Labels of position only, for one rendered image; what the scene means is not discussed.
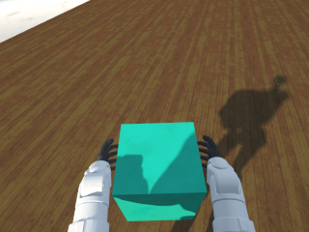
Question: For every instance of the robot right hand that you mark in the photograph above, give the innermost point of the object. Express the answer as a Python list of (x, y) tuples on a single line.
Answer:
[(212, 150)]

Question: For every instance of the carton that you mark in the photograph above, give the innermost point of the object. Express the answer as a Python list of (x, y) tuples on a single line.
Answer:
[(159, 173)]

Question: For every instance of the robot left hand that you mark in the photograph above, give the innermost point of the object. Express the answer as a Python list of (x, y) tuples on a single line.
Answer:
[(104, 155)]

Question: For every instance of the right robot forearm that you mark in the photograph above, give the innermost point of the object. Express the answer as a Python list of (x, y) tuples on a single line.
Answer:
[(227, 198)]

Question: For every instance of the left robot forearm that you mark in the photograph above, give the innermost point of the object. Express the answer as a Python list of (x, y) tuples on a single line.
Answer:
[(92, 202)]

